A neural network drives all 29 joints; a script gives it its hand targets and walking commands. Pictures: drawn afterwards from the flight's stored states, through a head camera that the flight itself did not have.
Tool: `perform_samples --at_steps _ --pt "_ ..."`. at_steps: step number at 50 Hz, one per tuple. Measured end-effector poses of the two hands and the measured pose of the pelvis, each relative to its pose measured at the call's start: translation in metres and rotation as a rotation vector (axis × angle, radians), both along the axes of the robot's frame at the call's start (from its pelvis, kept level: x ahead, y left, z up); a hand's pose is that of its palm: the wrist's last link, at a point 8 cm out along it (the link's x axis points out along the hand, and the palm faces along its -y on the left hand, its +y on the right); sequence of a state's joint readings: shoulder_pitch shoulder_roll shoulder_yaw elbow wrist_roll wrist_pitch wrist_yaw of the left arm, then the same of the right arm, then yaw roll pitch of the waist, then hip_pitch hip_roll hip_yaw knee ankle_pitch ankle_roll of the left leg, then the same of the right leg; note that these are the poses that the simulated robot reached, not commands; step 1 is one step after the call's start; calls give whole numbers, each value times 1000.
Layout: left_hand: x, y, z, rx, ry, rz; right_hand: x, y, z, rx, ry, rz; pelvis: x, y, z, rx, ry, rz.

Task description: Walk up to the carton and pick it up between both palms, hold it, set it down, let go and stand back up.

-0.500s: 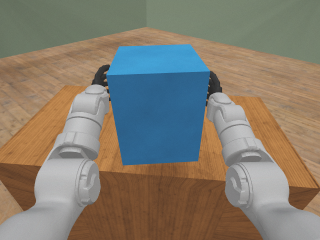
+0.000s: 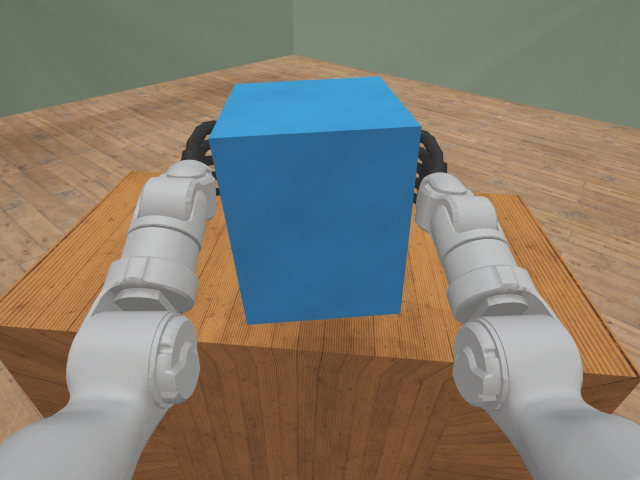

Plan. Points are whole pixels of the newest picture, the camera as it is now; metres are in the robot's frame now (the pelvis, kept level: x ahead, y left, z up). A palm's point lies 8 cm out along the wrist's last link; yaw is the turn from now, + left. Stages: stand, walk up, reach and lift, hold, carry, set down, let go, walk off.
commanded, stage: reach and lift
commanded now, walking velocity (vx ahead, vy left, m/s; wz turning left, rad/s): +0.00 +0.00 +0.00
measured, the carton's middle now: (315, 196) +0.42 +0.01 +0.21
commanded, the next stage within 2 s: hold in 0.34 s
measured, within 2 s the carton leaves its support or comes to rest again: neither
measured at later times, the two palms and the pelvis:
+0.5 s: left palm (191, 162) +0.39 +0.16 +0.27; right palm (433, 171) +0.40 -0.14 +0.26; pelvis +0.00 +0.00 +0.00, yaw +0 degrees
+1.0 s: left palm (186, 152) +0.38 +0.15 +0.29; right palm (440, 161) +0.38 -0.14 +0.28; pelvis +0.00 +0.00 +0.00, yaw +0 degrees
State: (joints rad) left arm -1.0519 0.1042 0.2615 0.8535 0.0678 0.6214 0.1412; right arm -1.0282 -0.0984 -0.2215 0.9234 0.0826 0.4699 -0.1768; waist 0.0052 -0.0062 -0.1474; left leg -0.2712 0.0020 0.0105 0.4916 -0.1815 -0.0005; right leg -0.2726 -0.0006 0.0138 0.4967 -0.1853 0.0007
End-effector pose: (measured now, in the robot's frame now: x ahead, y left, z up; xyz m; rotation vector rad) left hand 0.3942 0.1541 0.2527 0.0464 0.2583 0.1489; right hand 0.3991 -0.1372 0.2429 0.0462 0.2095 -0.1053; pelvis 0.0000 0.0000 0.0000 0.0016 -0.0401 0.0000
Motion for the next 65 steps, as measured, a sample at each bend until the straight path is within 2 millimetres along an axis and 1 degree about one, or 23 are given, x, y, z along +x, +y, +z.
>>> perform_samples --at_steps 18,26,51,65 --pt "-2 0 15 -1 -10 2 -1 0 18 6 -9 2 0 0 0 0 0 0" --pt "-2 1 21 1 -7 5 -1 1 22 5 -5 5 0 0 0 0 0 0" --pt "-17 0 40 -9 -24 2 -16 0 42 18 -17 0 -1 0 0 -1 -1 1" --pt "-17 -1 43 2 -22 1 -16 -2 46 20 -13 0 -1 0 0 -1 -1 1"
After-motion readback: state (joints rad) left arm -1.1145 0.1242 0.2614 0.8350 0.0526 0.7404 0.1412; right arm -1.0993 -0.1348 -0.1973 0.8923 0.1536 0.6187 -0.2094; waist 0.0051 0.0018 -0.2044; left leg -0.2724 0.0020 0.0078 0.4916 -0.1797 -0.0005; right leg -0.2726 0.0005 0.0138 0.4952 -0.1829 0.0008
